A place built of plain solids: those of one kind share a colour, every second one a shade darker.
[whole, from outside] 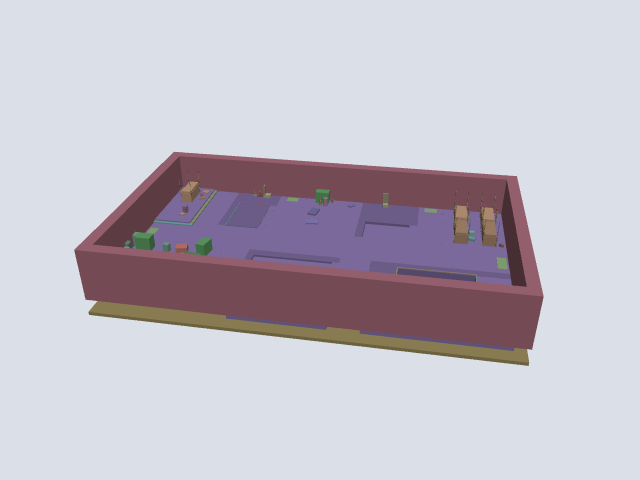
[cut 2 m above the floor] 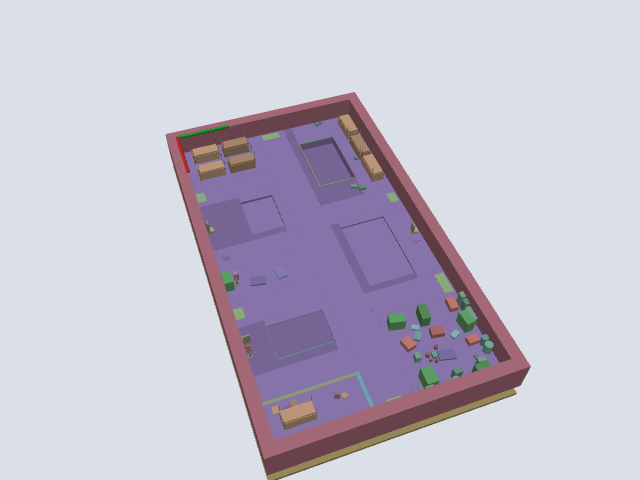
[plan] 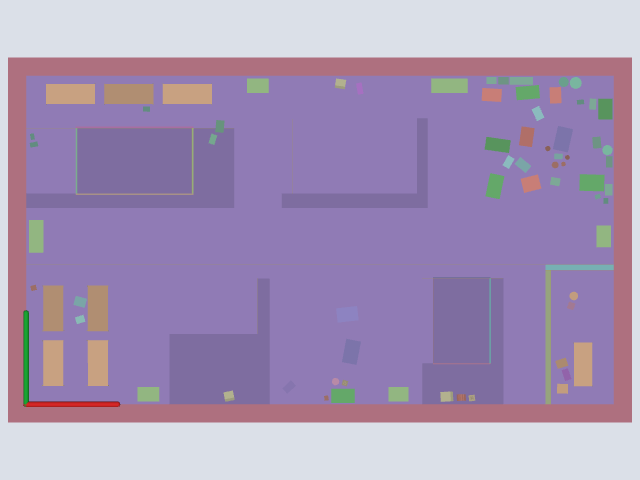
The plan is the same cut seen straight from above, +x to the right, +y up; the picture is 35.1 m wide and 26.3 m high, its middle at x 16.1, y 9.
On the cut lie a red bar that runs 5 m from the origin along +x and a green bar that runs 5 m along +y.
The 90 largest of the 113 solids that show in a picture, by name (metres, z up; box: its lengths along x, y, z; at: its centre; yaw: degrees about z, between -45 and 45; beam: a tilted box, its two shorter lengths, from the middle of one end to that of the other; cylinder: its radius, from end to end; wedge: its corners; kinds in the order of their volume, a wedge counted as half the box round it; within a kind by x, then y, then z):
{
 "floor_1": {"box": [2.8, 3.58, 2.1], "at": [1.4, 13.34, -1.05]},
 "floor_2": {"box": [5.55, 7.65, 1.0], "at": [2.77, 3.83, -0.5]},
 "floor_3": {"box": [11.4, 0.8, 2.1], "at": [5.7, 11.15, -1.05]},
 "floor_4": {"box": [11.4, 2.87, 2.1], "at": [5.7, 16.57, -1.05]},
 "floor_5": {"box": [6.28, 3.58, 1.31], "at": [5.94, 13.34, -1.44]},
 "floor_6": {"box": [2.3, 7.65, 1.0], "at": [6.7, 3.83, -0.5]},
 "floor_7": {"box": [0.7, 3.04, 2.1], "at": [8.2, 5.37, -1.05]},
 "floor_8": {"box": [2.32, 3.58, 2.1], "at": [10.24, 13.34, -1.05]},
 "floor_9": {"box": [5.5, 3.85, 2.1], "at": [10.6, 1.93, -1.05]},
 "floor_10": {"box": [5.5, 0.76, 2.1], "at": [10.6, 7.27, -1.05]},
 "floor_11": {"box": [4.12, 3.04, 1.85], "at": [10.61, 5.37, -1.18]},
 "floor_12": {"box": [2.6, 7.25, 1.0], "at": [12.7, 14.38, -0.5]},
 "floor_13": {"box": [0.68, 3.04, 2.1], "at": [13.01, 5.37, -1.05]},
 "floor_14": {"box": [0.6, 4.12, 2.1], "at": [14.3, 13.61, -1.05]},
 "floor_15": {"box": [2.5, 7.65, 1.0], "at": [14.6, 3.83, -0.5]},
 "floor_16": {"box": [32.2, 3.1, 1.0], "at": [16.1, 9.2, -0.5]},
 "floor_17": {"box": [3.25, 7.65, 1.0], "at": [17.48, 3.83, -0.5]},
 "floor_18": {"box": [8.0, 0.8, 2.1], "at": [18.0, 11.15, -1.05]},
 "floor_19": {"box": [8.0, 2.33, 2.1], "at": [18.0, 16.84, -1.05]},
 "floor_20": {"box": [6.82, 4.12, 1.93], "at": [18.01, 13.61, -1.14]},
 "floor_21": {"box": [2.6, 7.65, 1.0], "at": [20.4, 3.83, -0.5]},
 "floor_22": {"box": [0.58, 4.12, 2.1], "at": [21.71, 13.61, -1.05]},
 "floor_23": {"box": [0.65, 4.66, 2.1], "at": [22.02, 4.58, -1.05]},
 "floor_24": {"box": [2.4, 7.25, 1.0], "at": [23.2, 14.38, -0.5]},
 "floor_25": {"box": [3.04, 4.66, 2.1], "at": [23.87, 4.58, -1.05]},
 "floor_26": {"box": [4.45, 2.25, 2.1], "at": [23.93, 1.12, -1.05]},
 "floor_27": {"box": [4.45, 0.74, 2.1], "at": [23.93, 7.28, -1.05]},
 "floor_28": {"box": [0.76, 4.66, 2.1], "at": [25.77, 4.58, -1.05]},
 "floor_29": {"box": [2.3, 7.65, 1.0], "at": [27.3, 3.83, -0.5]},
 "floor_30": {"box": [7.8, 7.25, 1.0], "at": [28.3, 14.38, -0.5]},
 "floor_31": {"box": [3.45, 7.35, 1.2], "at": [30.48, 3.67, -0.4]},
 "wall_1": {"box": [1.0, 18.0, 4.6], "at": [-0.5, 9.0, 1.3]},
 "wall_2": {"box": [34.2, 1.0, 4.6], "at": [16.1, -0.5, 1.3]},
 "wall_3": {"box": [34.2, 1.0, 4.6], "at": [16.1, 18.5, 1.3]},
 "wall_4": {"box": [1.0, 18.0, 4.6], "at": [32.7, 9.0, 1.3]},
 "floor_base_1": {"box": [34.2, 20.0, 0.3], "at": [16.1, 9.0, -2.35]},
 "piece_1": {"box": [1.1, 2.5, 0.93], "at": [1.48, 2.25, 0.47]},
 "piece_2": {"box": [1.02, 2.42, 0.14], "at": [1.48, 2.25, 1.0]},
 "piece_3": {"box": [1.1, 2.5, 0.93], "at": [1.48, 5.25, 0.47]},
 "piece_4": {"box": [1.02, 2.42, 0.2], "at": [1.48, 5.25, 1.03]},
 "piece_5": {"box": [2.7, 1.1, 0.86], "at": [2.43, 17.0, 0.43]},
 "piece_6": {"box": [2.62, 1.02, 0.24], "at": [2.43, 17.0, 0.98]},
 "piece_7": {"box": [1.1, 2.5, 0.93], "at": [3.93, 2.25, 0.47]},
 "piece_8": {"box": [1.02, 2.42, 0.11], "at": [3.93, 2.25, 0.98]},
 "piece_9": {"box": [1.1, 2.5, 0.93], "at": [3.93, 5.25, 0.47]},
 "piece_10": {"box": [1.02, 2.42, 0.15], "at": [3.93, 5.25, 1.0]},
 "piece_11": {"box": [2.7, 1.1, 0.86], "at": [5.63, 17.0, 0.43]},
 "piece_12": {"box": [2.62, 1.02, 0.12], "at": [5.63, 17.0, 0.92]},
 "piece_13": {"box": [2.7, 1.1, 0.86], "at": [8.83, 17.0, 0.43]},
 "piece_14": {"box": [2.62, 1.02, 0.2], "at": [8.83, 17.0, 0.96]},
 "piece_15": {"box": [1.0, 2.4, 0.95], "at": [30.52, 2.19, 0.68]},
 "piece_16": {"box": [0.92, 2.32, 0.2], "at": [30.52, 2.19, 1.25]},
 "pallet_load_1": {"box": [1.3, 0.78, 1.16], "at": [17.36, 0.46, 0.58]},
 "pallet_load_2": {"box": [0.8, 1.3, 1.13], "at": [25.68, 11.95, 0.56], "yaw": -11.9},
 "pallet_load_3": {"box": [1.35, 0.71, 1.12], "at": [25.84, 14.21, 0.56], "yaw": -8.1},
 "pallet_load_4": {"box": [1.28, 0.73, 1.25], "at": [27.48, 17.07, 0.62], "yaw": 5.0},
 "pallet_load_5": {"box": [1.36, 0.91, 1.25], "at": [31.0, 12.13, 0.62], "yaw": -1.5},
 "pallet_load_6": {"box": [0.78, 1.14, 1.18], "at": [31.74, 16.17, 0.59]},
 "step_terW_tread_1": {"box": [0.3, 7.35, 1.1], "at": [28.6, 3.67, -0.45]},
 "crate_stack_1": {"box": [0.55, 0.39, 1.27], "at": [25.49, 17.73, 0.64]},
 "crate_stack_2": {"box": [0.57, 0.41, 1.2], "at": [26.15, 17.73, 0.6]},
 "crate_stack_3": {"box": [1.28, 0.43, 0.96], "at": [27.14, 17.71, 0.48]},
 "crate_stack_4": {"box": [0.52, 0.43, 0.68], "at": [28.99, 12.2, 0.34], "yaw": -10.6},
 "crate_stack_5": {"box": [0.37, 0.6, 0.99], "at": [31.05, 16.44, 0.49], "yaw": -3.9},
 "crate_stack_6": {"box": [0.46, 0.63, 0.99], "at": [31.27, 14.34, 0.49], "yaw": 4.8},
 "crate_stack_7": {"box": [0.41, 0.64, 1.12], "at": [31.93, 11.75, 0.56]},
 "crate_stack_8": {"box": [0.36, 0.61, 1.12], "at": [31.95, 13.28, 0.56]},
 "sack_pile_1": {"box": [1.08, 0.71, 0.54], "at": [25.51, 16.95, 0.27], "yaw": -3.4},
 "sack_pile_2": {"box": [0.72, 1.05, 0.48], "at": [27.43, 14.66, 0.24], "yaw": -8.2},
 "sack_pile_3": {"box": [0.98, 0.8, 0.53], "at": [27.66, 12.09, 0.27], "yaw": 14.1},
 "sack_pile_4": {"box": [0.63, 0.89, 0.49], "at": [29.0, 16.93, 0.24], "yaw": 1.8},
 "step_terN_tread_1": {"box": [3.75, 0.3, 1.1], "at": [30.32, 7.5, -0.45]},
 "barrel_1": {"cylinder": 0.28, "from": [29.45, 17.66, 0.0], "to": [29.45, 17.66, 0.93]},
 "barrel_2": {"cylinder": 0.33, "from": [30.11, 17.61, 0.0], "to": [30.11, 17.61, 0.96]},
 "barrel_3": {"cylinder": 0.28, "from": [31.85, 13.92, 0.0], "to": [31.85, 13.92, 0.94]},
 "pallet_1": {"box": [1.16, 0.79, 0.19], "at": [17.6, 4.93, 0.04], "yaw": 6.5},
 "pallet_2": {"box": [0.82, 1.3, 0.2], "at": [17.82, 2.87, 0.05], "yaw": -10.8},
 "pallet_3": {"box": [0.85, 1.31, 0.16], "at": [29.41, 14.52, 0.08], "yaw": -12.7},
 "hand_truck_1": {"box": [0.53, 0.53, 0.3], "at": [11.12, 0.44, 0.15], "yaw": 10.9},
 "hand_truck_2": {"box": [0.53, 0.14, 1.05], "at": [11.16, 0.25, 0.82], "yaw": 10.9},
 "hand_truck_3": {"box": [0.56, 0.52, 0.27], "at": [17.22, 17.56, 0.14], "yaw": -8.8},
 "hand_truck_4": {"box": [0.69, 0.54, 0.3], "at": [23.05, 0.42, 0.15], "yaw": 3.4},
 "bin_1": {"cylinder": 0.2, "from": [16.95, 1.24, 0.0], "to": [16.95, 1.24, 0.81]},
 "bin_2": {"box": [0.37, 0.39, 0.66], "at": [29.86, 5.39, 0.53], "yaw": -19.0},
 "low_mat_1": {"box": [0.8, 1.8, 0.06], "at": [0.55, 9.2, -0.02]},
 "low_mat_2": {"box": [2.0, 0.8, 0.06], "at": [23.2, 17.45, -0.02]},
 "sack_1": {"box": [0.79, 0.5, 0.27], "at": [27.22, 13.11, 0.14], "yaw": -39.2},
 "sack_2": {"box": [0.46, 0.71, 0.24], "at": [28.05, 15.93, 0.12], "yaw": 26.1},
 "low_kerb93N_1": {"box": [6.46, 0.09, 0.14], "at": [5.94, 15.18, 0.02]},
 "low_kerb93S_1": {"box": [6.46, 0.09, 0.14], "at": [5.94, 11.51, 0.02]}
}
